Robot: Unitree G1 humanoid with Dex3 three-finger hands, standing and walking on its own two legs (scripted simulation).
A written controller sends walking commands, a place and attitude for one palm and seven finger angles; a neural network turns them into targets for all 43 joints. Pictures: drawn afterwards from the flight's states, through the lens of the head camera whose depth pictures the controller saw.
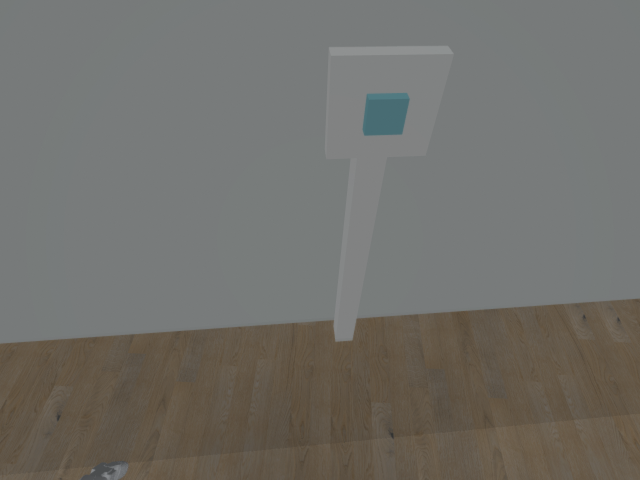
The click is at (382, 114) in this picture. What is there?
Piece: button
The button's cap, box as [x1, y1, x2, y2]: [363, 93, 409, 135]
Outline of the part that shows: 367,94 363,121 364,135 401,134 409,99 407,94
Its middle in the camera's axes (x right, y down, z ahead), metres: +0.11 -0.21 +0.64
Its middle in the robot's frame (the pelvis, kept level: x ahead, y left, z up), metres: +0.64 -0.07 +0.13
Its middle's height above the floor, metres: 0.90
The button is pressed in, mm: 0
